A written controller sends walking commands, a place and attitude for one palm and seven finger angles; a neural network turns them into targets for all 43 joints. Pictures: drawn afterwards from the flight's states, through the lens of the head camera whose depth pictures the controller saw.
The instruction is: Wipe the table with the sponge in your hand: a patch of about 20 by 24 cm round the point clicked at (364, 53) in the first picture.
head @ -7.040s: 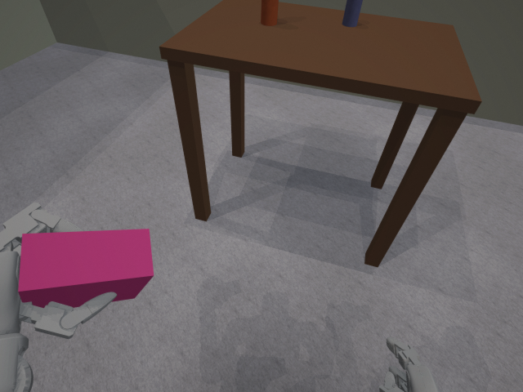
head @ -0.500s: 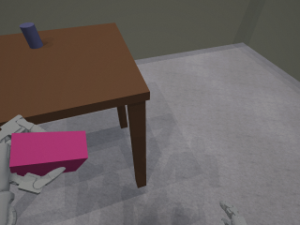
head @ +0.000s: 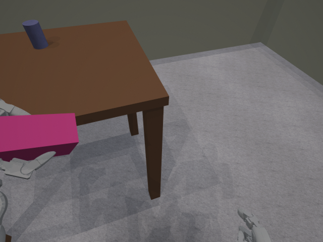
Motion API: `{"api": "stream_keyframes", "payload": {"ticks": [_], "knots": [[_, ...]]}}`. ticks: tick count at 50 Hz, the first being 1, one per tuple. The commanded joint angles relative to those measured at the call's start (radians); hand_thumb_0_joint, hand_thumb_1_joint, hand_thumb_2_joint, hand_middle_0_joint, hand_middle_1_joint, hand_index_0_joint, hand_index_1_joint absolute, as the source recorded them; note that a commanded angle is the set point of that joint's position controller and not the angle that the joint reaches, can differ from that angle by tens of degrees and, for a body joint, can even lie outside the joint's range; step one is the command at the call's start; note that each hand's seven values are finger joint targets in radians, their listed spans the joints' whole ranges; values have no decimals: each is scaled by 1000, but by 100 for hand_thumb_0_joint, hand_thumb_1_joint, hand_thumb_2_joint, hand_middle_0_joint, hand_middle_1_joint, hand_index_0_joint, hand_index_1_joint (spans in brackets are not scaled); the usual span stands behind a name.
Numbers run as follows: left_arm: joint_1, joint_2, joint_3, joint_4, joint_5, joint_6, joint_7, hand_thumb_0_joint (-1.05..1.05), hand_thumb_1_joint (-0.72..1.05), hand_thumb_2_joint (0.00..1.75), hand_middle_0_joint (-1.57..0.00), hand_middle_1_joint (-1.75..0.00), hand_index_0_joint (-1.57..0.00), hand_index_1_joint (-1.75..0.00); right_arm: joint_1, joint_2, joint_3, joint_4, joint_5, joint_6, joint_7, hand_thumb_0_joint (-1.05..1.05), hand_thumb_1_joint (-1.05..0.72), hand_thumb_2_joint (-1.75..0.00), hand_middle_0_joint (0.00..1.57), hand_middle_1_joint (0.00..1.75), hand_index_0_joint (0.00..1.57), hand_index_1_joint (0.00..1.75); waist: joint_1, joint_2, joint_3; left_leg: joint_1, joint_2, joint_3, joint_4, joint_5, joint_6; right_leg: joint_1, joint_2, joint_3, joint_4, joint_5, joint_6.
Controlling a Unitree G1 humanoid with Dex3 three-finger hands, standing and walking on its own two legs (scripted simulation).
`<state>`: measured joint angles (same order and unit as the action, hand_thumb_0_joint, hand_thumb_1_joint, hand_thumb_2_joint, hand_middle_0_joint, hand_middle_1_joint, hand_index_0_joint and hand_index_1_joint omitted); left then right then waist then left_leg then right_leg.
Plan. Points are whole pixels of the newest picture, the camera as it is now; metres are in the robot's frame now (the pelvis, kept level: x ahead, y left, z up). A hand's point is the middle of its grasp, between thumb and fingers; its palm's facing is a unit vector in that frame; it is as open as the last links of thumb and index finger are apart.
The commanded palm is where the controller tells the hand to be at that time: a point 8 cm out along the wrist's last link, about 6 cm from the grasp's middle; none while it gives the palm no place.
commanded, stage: look again from close up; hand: left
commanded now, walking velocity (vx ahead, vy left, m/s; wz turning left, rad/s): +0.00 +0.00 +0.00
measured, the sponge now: (49, 138) +0.26 +0.25 +0.17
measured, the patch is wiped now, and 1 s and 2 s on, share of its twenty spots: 0.00 0.00 0.00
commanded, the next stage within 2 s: shuffle to correct the standing spot in 0.06 s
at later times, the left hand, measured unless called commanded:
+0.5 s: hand (41, 122) +0.30 +0.29 +0.16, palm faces +0.42 -0.83 -0.36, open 9.7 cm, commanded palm +0.24 +0.32 +0.18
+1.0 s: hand (49, 90) +0.39 +0.31 +0.17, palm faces +0.36 -0.80 -0.48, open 9.7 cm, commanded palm +0.32 +0.36 +0.18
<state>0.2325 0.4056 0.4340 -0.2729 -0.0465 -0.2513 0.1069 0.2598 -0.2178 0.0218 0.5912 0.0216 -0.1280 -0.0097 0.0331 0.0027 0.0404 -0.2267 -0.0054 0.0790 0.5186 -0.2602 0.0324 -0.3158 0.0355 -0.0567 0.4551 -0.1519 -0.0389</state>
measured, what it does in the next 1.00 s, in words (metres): walks ahead: left foot, then right foot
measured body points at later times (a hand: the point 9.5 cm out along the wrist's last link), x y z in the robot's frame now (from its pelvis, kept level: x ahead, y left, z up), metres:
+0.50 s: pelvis +0.09 +0.04 -0.01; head +0.09 +0.05 +0.43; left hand +0.27 +0.33 +0.18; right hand +0.28 -0.18 -0.07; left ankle +0.02 +0.09 -0.74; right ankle +0.09 -0.08 -0.73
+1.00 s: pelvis +0.16 +0.08 -0.02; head +0.19 +0.07 +0.43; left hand +0.36 +0.35 +0.20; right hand +0.32 -0.13 -0.12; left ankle +0.18 +0.20 -0.73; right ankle +0.16 -0.01 -0.74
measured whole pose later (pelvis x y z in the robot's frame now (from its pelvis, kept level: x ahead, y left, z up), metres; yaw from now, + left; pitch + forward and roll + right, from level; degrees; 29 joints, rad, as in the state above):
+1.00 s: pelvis +0.16 +0.08 -0.02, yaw +0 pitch -1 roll +0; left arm 0.41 0.40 0.41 -0.51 -0.02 -0.24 0.10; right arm 0.22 -0.15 0.03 0.57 0.01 -0.10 0.01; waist -0.03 0.01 0.08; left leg -0.39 0.03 0.03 0.82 -0.39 0.00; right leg -0.31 -0.01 -0.09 0.72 -0.38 -0.05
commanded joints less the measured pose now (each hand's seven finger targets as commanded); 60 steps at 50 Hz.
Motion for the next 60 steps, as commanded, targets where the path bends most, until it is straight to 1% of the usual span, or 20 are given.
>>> {"api": "stream_keyframes", "payload": {"ticks": [1, 8, 18, 24, 26, 27, 28, 29, 30, 31, 33, 35, 37, 39, 41, 46, 47, 49, 54, 60], "knots": [[65, 124, 10, -256, 9, -59, -14, 0, 10, 130, -120, -160, -120, -160, -113, -108, -40, -187, 9, -81, 10, 0, -90, -90, 20, 30, 20, 30, 20, -18, -82, -208, 109, -144, -282, -227, 7, 246, -48, 92, 14, -203, 38], [-88, 183, 89, -371, 22, -80, -16, 0, 10, 130, -120, -160, -120, -160, -138, -98, -33, -210, -21, -92, 8, 0, -90, -90, 20, 30, 20, 30, 8, 148, -82, -181, 120, -139, -279, -76, -10, 266, -48, 65, 88, -26, 23], [8, 117, 27, -348, 11, -78, -9, 0, 10, 130, -120, -160, -120, -160, -109, -119, -61, -180, -27, -67, 6, 0, -90, -90, 20, 30, 20, 30, -29, 29, -135, -47, 25, -100, 11, 82, -14, 140, -136, 194, 62, -28, -63], [13, 129, 28, -436, 6, -63, -11, 0, 10, 130, -120, -160, -120, -160, -97, -115, -64, -203, -23, -33, 16, 0, -90, -90, 20, 30, 20, 30, -41, 200, -127, 247, 156, -196, -13, 719, -60, -122, -24, -27, 303, -146, -2], [41, 137, 46, -434, 7, -49, -6, 0, 10, 130, -120, -160, -120, -160, -105, -116, -68, -219, -25, -20, 27, 0, -90, -90, 20, 30, 20, 30, -23, 126, -145, 163, 134, -132, 114, 796, -76, 34, -12, -69, 157, -111, -27], [65, 141, 64, -422, 5, -44, -2, 0, 10, 130, -120, -160, -120, -160, -123, -121, -72, -224, -17, -12, 28, 0, -90, -90, 20, 30, 20, 30, 6, 38, -177, -63, 92, -73, 281, 708, -83, 301, -41, -15, 96, 100, -66], [88, 160, 83, -413, -2, -40, 5, 0, 10, 130, -120, -160, -120, -160, -123, -121, -84, -222, -7, -9, 29, 0, -90, -90, 20, 30, 20, 30, 18, -177, -231, -318, -9, -10, 616, 531, -102, 513, -197, 235, 78, 365, -182], [56, 162, 88, -459, -15, -63, 13, 0, 10, 130, -120, -160, -120, -160, -158, -137, -107, -229, 0, -20, 33, 0, -90, -90, 20, 30, 20, 30, 33, -305, -201, -556, -69, -63, 868, -148, -82, 590, -407, 539, 32, 584, -325], [90, 176, 120, -460, -22, -86, 24, 0, 10, 130, -120, -160, -120, -160, -137, -139, -98, -208, -2, -18, 35, 0, -90, -90, 20, 30, 20, 30, 39, -139, -131, -608, 58, -314, 908, -330, -23, 472, -495, 564, 18, 486, -288], [144, 159, 106, -465, -14, -88, 18, 0, 10, 130, -120, -160, -120, -160, -132, -118, -88, -196, -7, -5, 45, 0, -90, -90, 20, 30, 20, 30, 20, -31, -80, -608, 123, -360, 824, -352, -13, 375, -489, 521, 15, 399, -248], [55, 137, 65, -558, 7, -101, 9, 0, 10, 130, -120, -160, -120, -160, -143, -92, -68, -188, -23, 13, 49, 0, -90, -90, 20, 30, 20, 30, -18, 45, -82, -354, 159, -243, 494, -215, -13, 122, -389, 313, 30, 271, -173], [50, 149, 80, -486, 7, -81, 14, 0, 10, 130, -120, -160, -120, -160, -120, -61, -55, -147, -23, 10, 26, 0, -90, -90, 20, 30, 20, 30, -42, -3, -112, 24, 39, 3, 198, 99, -37, -79, -219, 75, 41, 77, -76], [11, 164, 88, -498, 9, -74, 11, 0, 10, 130, -120, -160, -120, -160, -121, -85, -82, -158, -11, -18, -9, 0, -90, -90, 20, 30, 20, 30, -44, 102, -129, 163, 6, 7, 41, 101, -28, -63, -141, 42, 230, -46, -23], [15, 138, 86, -473, 10, -56, 10, 0, 10, 130, -120, -160, -120, -160, -101, -106, -91, -174, -5, -27, -9, 0, -90, -90, 20, 30, 20, 30, -56, 360, -146, 188, 270, -463, -129, 245, 157, -227, 23, -6, 671, -439, 47], [13, 179, 111, -465, 19, -58, 6, 0, 10, 130, -120, -160, -120, -160, -118, -92, -96, -172, -13, -30, 1, 0, -90, -90, 20, 30, 20, 30, -49, 215, -156, 173, 317, -495, -98, 359, 241, -284, -51, 85, 751, -454, 29], [183, 137, 94, -437, 13, -39, 17, 0, 10, 130, -120, -160, -120, -160, -132, -103, -73, -166, 0, -37, 15, 0, -90, -90, 20, 30, 20, 30, -11, 161, -162, -155, 193, -181, -9, 87, 107, 171, -48, -18, 149, -216, 23], [190, 146, 100, -410, 18, -35, 21, 0, 10, 130, -120, -160, -120, -160, -126, -95, -67, -162, -2, -32, 10, 0, -90, -90, 20, 30, 20, 30, -11, 52, -160, -267, 123, -103, 113, -45, 53, 297, -89, 43, -9, -150, 10], [188, 209, 164, -355, 1, -23, 34, 0, 10, 130, -120, -160, -120, -160, -138, -88, -64, -168, -12, -15, 5, 0, -90, -90, 20, 30, 20, 30, -6, -270, -113, -504, -7, -41, 566, -228, -32, 318, -434, 587, -211, -230, -137], [185, 158, 124, -355, 21, -60, 31, 0, 10, 130, -120, -160, -120, -160, -136, -73, -61, -129, -14, 6, 10, 0, -90, -90, 20, 30, 20, 30, -17, -125, -72, -393, 104, -123, 458, -143, -41, 240, -359, 249, -23, 383, -116], [131, 138, 69, -401, 20, -50, 48, 0, 10, 130, -120, -160, -120, -160, -140, -86, -95, -142, -12, -24, -17, 0, -90, -90, 20, 30, 20, 30, -31, -47, -160, 105, 12, 63, -49, 198, -5, 126, -221, 65, 208, 376, 8]]}}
